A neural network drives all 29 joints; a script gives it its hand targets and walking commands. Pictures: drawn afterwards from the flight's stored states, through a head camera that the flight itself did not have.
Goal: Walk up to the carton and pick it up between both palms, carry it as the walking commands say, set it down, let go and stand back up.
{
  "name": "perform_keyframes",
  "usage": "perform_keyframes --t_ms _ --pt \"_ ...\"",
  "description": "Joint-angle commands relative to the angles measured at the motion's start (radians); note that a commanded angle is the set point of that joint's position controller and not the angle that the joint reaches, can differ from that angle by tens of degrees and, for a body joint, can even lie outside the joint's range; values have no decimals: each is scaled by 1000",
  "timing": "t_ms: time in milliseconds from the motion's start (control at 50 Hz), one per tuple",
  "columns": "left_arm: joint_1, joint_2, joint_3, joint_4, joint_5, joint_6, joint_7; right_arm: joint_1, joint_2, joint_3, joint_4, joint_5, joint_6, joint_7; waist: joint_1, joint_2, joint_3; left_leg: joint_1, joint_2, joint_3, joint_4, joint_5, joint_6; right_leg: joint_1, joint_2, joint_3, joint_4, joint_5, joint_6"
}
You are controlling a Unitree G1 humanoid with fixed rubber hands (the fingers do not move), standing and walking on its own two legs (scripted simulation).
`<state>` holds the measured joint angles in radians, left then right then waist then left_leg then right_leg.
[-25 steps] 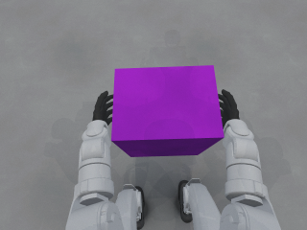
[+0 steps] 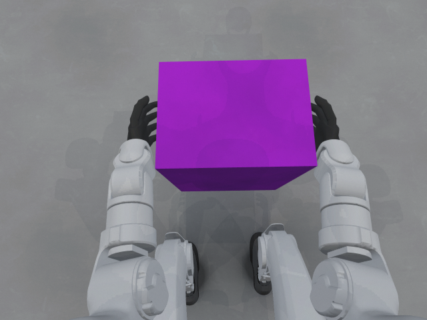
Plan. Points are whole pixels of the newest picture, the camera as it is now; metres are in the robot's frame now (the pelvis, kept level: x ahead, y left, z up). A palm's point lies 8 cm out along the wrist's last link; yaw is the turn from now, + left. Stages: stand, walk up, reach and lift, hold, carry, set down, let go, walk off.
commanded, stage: set down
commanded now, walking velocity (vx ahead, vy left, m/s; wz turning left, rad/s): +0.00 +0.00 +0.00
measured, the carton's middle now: (229, 140) +0.45 -0.03 -0.15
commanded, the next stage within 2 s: none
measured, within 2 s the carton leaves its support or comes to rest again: neither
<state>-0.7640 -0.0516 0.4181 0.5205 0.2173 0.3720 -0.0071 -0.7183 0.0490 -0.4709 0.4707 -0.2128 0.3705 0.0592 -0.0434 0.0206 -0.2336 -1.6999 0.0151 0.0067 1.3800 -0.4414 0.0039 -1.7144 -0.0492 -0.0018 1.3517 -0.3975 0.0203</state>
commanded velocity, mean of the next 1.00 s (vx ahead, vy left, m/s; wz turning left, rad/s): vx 0.00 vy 0.00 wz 0.00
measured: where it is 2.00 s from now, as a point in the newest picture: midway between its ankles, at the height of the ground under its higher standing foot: (225, 278)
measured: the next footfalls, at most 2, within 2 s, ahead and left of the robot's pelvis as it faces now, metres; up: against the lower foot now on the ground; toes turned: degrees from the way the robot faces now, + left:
none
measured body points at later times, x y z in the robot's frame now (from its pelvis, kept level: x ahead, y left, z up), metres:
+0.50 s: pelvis -0.02 -0.01 -0.07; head +0.26 -0.01 +0.28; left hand +0.48 +0.14 -0.17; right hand +0.45 -0.20 -0.17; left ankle +0.07 +0.12 -0.56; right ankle +0.09 -0.14 -0.56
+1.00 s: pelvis -0.03 -0.01 -0.14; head +0.29 -0.01 +0.18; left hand +0.50 +0.13 -0.26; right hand +0.47 -0.20 -0.26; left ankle +0.07 +0.12 -0.56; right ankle +0.09 -0.14 -0.56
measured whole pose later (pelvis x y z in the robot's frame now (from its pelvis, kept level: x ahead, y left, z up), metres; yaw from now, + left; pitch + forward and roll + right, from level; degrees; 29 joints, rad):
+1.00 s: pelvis -0.03 -0.01 -0.14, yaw +1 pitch +50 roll -1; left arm -1.15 0.12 0.35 0.73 0.13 0.35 0.05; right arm -1.05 -0.08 -0.46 0.61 -0.14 0.36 -0.01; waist -0.05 0.03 -0.10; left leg -2.21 -0.01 -0.03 1.85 -0.50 -0.02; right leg -2.22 -0.04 0.01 1.82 -0.47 0.02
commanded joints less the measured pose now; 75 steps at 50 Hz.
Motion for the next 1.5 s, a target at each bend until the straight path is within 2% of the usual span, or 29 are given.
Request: perform_keyframes --t_ms 0,380,700,1320,1480 --pt "-606 -963 -615 16 -174 -33 -262 -619 893 621 19 165 -17 246 -20 23 -931 449 -172 12 -99 270 -20 527 191 -46 -44 261 -4" --pt "-769 -888 -570 81 -204 -42 -233 -788 837 585 45 189 -24 201 -33 25 -992 244 -183 40 86 206 -27 377 187 -66 129 216 8" --pt "-912 -834 -550 111 -226 -51 -214 -932 787 564 56 207 -32 186 -41 33 -1032 131 -180 55 222 180 -30 248 175 -80 256 190 7" --pt "-1127 -715 -544 199 -279 -112 -175 -1154 656 543 111 261 -99 159 -60 45 -986 32 -153 59 461 195 -22 107 132 -86 489 209 2" --pt "-1180 -689 -572 201 -320 -140 -160 -1198 633 563 105 299 -128 145 -60 50 -1013 51 -147 57 522 237 -20 127 126 -86 550 260 1"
